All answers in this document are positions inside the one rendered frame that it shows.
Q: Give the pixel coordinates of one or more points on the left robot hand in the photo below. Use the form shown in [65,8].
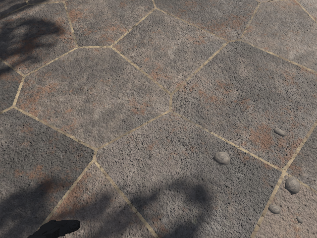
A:
[55,229]

